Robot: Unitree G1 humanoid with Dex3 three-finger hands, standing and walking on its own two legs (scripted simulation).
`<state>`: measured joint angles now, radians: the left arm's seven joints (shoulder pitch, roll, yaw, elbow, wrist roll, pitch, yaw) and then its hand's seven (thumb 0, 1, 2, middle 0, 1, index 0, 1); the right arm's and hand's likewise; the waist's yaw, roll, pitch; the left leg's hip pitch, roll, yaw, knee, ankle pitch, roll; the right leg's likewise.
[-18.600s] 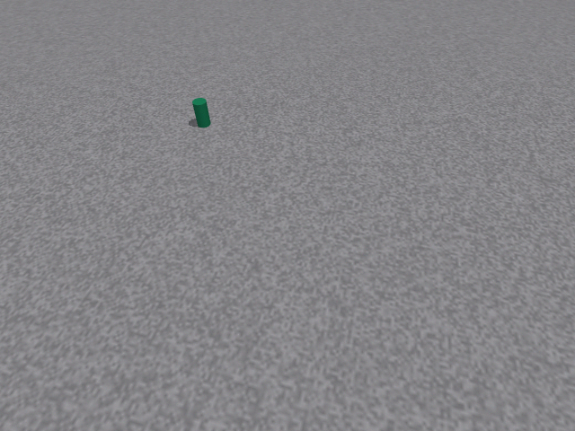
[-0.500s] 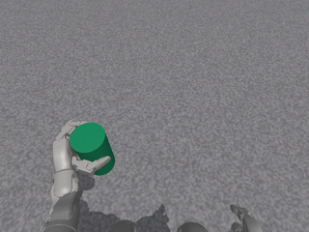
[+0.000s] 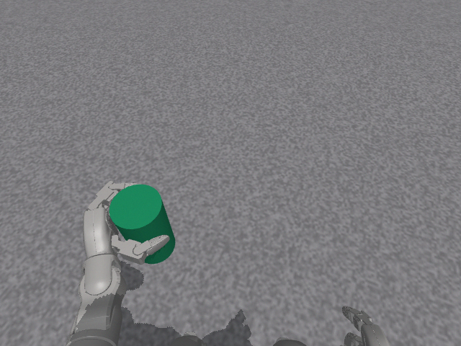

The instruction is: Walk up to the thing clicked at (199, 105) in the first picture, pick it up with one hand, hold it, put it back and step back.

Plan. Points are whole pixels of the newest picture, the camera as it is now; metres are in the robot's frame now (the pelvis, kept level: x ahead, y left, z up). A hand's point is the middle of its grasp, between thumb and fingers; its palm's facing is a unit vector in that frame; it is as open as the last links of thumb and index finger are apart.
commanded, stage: hold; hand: left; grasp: from the side
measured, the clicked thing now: (146, 227) +0.32 +0.17 +0.01
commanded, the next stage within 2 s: none
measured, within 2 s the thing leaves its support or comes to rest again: neither
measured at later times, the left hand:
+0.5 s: hand (136, 221) +0.32 +0.17 +0.04, palm faces +0.25 -0.97 -0.05, open 11.2 cm
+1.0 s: hand (137, 221) +0.32 +0.17 +0.04, palm faces +0.25 -0.97 -0.06, open 11.3 cm
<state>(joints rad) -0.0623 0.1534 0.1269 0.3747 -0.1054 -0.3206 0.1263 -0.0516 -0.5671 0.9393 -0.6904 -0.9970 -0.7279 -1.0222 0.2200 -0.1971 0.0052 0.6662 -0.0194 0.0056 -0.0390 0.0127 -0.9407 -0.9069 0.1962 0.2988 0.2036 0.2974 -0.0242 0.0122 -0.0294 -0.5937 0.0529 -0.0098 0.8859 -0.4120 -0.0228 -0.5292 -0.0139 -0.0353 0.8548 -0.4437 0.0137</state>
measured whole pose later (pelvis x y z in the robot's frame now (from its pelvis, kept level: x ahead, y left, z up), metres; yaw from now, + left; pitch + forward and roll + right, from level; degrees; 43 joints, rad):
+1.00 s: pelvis +0.00 -0.01 +0.01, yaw +0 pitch +6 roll -1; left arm -0.08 0.15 0.13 0.41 -0.10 -0.34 0.12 -0.05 -0.56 0.93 -0.68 -1.01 -0.71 -1.04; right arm 0.21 -0.20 0.00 0.68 -0.02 -0.01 -0.03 0.01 -0.94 -0.91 0.20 0.30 0.20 0.30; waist -0.02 0.01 -0.01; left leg -0.55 0.05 -0.01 0.83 -0.38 -0.03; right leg -0.49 -0.01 -0.03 0.82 -0.42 0.01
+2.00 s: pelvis +0.00 +0.00 +0.01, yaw +0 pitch +5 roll -1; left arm -0.06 0.15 0.13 0.38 -0.11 -0.33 0.12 -0.05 -0.57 0.95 -0.67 -1.03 -0.71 -1.06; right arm 0.22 -0.20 -0.01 0.69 -0.01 -0.01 -0.03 0.01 -0.94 -0.91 0.20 0.30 0.20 0.30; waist -0.02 0.01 -0.02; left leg -0.53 0.05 -0.01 0.82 -0.38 -0.03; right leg -0.47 -0.01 -0.03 0.80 -0.42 0.01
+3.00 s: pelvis -0.06 +0.00 -0.21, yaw -3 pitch +32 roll -3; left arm -0.47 0.29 0.42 0.96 -0.10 -0.76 0.04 -0.05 -0.58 0.96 -0.67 -1.03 -0.71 -1.06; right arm 0.10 -0.23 -0.01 0.72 -0.09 -0.01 0.07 0.01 -0.93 -0.92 0.20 0.30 0.20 0.30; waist -0.07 0.01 -0.18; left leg -1.70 0.07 -0.07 1.78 -0.64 -0.03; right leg -1.63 0.01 -0.04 1.76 -0.68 0.00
